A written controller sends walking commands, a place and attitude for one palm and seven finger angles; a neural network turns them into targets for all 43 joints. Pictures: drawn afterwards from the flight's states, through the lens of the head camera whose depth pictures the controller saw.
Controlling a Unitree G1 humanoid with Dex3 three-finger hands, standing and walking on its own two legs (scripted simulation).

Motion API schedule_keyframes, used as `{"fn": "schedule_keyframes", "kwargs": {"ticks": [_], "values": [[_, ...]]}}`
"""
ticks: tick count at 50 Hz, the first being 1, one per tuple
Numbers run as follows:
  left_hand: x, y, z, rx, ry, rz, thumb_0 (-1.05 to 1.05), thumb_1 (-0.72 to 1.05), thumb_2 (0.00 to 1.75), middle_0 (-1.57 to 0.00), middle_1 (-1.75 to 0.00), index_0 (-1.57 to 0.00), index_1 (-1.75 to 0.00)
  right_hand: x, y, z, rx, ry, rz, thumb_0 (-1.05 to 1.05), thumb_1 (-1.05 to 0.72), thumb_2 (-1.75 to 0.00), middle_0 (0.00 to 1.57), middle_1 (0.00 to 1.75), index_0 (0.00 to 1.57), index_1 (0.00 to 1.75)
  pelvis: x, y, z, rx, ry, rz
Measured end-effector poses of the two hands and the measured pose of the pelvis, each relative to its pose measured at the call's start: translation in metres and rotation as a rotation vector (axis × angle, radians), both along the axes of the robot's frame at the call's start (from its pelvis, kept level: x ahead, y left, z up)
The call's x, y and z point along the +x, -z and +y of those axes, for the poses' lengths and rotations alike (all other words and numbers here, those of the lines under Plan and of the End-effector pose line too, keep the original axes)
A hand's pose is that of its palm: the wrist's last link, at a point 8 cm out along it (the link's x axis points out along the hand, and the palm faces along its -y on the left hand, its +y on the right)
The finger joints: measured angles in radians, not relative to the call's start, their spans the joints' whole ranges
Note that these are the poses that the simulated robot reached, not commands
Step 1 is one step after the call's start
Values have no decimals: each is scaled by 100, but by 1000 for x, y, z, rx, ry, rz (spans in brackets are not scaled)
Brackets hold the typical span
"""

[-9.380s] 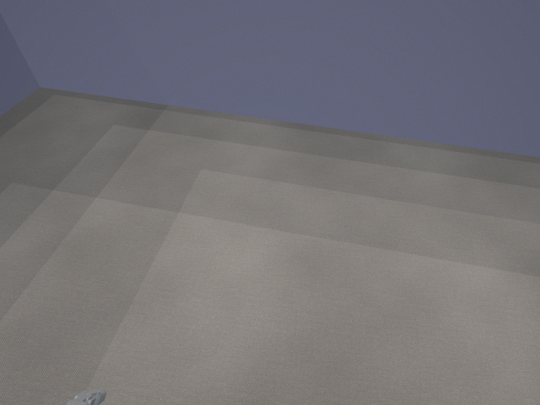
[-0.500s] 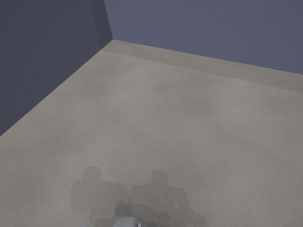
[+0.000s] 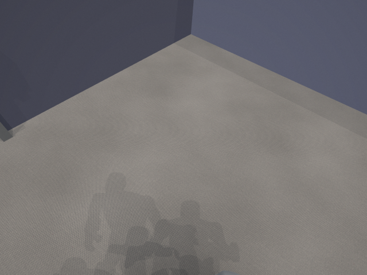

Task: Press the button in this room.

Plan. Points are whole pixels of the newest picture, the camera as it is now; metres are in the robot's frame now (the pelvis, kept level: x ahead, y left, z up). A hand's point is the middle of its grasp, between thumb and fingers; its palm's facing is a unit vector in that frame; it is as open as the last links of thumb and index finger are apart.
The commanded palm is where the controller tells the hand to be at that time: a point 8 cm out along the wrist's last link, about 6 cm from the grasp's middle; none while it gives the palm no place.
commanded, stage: turn or walk to find it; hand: left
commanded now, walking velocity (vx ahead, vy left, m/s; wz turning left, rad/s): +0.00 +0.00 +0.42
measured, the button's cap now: out of the picture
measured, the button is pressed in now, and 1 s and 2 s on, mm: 0 0 0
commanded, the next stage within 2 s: stand and wait in 0.94 s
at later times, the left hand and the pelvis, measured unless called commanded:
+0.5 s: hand out of the picture +0.00 +0.16 -0.16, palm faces +0.25 -0.93 -0.25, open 7.4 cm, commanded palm none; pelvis -0.02 -0.04 +0.00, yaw +14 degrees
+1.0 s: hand out of the picture -0.05 +0.20 -0.16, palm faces +0.44 -0.86 -0.26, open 7.4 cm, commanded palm none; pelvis -0.04 -0.03 +0.00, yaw +25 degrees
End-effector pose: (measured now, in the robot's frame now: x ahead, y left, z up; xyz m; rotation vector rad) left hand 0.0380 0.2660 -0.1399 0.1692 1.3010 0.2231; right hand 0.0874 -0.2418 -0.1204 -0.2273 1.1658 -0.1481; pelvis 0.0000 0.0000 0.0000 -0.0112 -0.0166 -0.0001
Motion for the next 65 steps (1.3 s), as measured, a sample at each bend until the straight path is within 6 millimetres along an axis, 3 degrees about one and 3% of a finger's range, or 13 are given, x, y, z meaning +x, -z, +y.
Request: {"fn": "schedule_keyframes", "kwargs": {"ticks": [5, 9, 12, 18, 24, 28, 33, 37, 45, 50, 54, 58, 65], "values": [[15, -10, -11, 15, -5, -73, 1, 91, 90, -20, -30, -20, -30, -2, 8, -3, 30, -20, 13, 0, -91, -89, 21, 30, 20, 30, -5, 0, -8, 7, -42, 3], [24, -16, -29, 34, -6, -133, 1, 91, 90, -20, -30, -20, -30, -10, 23, -18, 55, -27, 41, 0, -91, -89, 21, 30, 20, 30, -8, 5, -23, 23, -77, 8], [19, -20, -44, 53, -14, -168, 1, 90, 90, -20, -30, -20, -30, -15, 35, -32, 68, -32, 66, 0, -91, -89, 21, 30, 20, 30, -12, 10, -35, 22, -112, 3], [-15, -26, -62, 47, -88, -141, 0, 90, 90, -20, -30, -20, -30, -20, 33, -49, 59, -76, 130, 0, -91, -89, 20, 30, 20, 30, -16, 2, -44, 40, -179, -4], [-53, -19, -67, 21, -162, -79, 1, 90, 90, -21, -30, -20, -30, -18, 26, -47, 33, -135, 174, 0, -91, -89, 20, 30, 20, 30, -20, -1, -44, 47, -237, 4], [-85, -8, -59, 0, -221, -35, 1, 90, 90, -21, -30, -20, -30, -4, 22, -32, 10, -196, 167, 0, -91, -90, 20, 30, 20, 30, -26, 2, -36, 39, -272, 11], [-129, 16, -36, -24, -310, 20, 1, 90, 90, -21, -30, -20, -30, 22, 19, 2, -21, -283, 81, 0, -91, -90, 20, 30, 20, 30, -36, 15, -16, 14, -324, 15], [-148, 16, -23, -22, -352, 64, 1, 90, 90, -20, -30, -20, -30, 30, 8, 24, -21, -328, 32, 0, -91, -89, 20, 30, 20, 30, -41, 10, -10, 12, -339, 6], [-136, -5, -15, 12, -380, -28, 1, 91, 90, -20, -30, -20, -30, 31, 6, 40, 18, -378, 28, 0, -91, -89, 21, 30, 20, 30, -44, 0, -12, 8, -395, 6], [-112, -15, -25, 46, -376, -103, 1, 91, 90, -20, -30, -20, -30, 26, 18, 25, 43, -385, 56, 0, -91, -89, 21, 30, 20, 30, -44, 2, -27, 22, -432, 6], [-100, -19, -46, 82, -364, -152, 1, 91, 90, -20, -30, -20, -30, 25, 36, 3, 67, -378, 81, 0, -91, -89, 21, 30, 20, 30, -39, 10, -47, 40, -446, 4], [-108, -25, -75, 77, -380, -149, 0, 90, 90, -20, -30, -20, -30, 22, 40, -16, 68, -378, 123, 0, -91, -89, 20, 30, 20, 30, -37, 6, -60, 51, -471, -8], [-144, -24, -112, 39, -448, -59, 0, 92, 90, -21, -30, -20, -30, 13, 33, -36, 48, -394, 178, 0, -91, -89, 20, 30, 20, 30, -37, -3, -74, 58, -492, -6]]}}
